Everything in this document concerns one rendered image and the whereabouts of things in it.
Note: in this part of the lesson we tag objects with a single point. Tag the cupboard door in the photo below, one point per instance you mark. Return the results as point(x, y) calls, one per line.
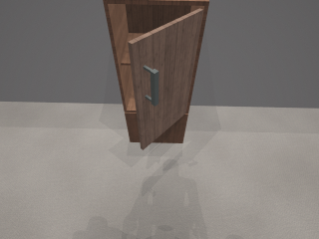
point(170, 49)

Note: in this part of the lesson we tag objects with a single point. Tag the handle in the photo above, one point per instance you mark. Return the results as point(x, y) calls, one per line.
point(155, 82)

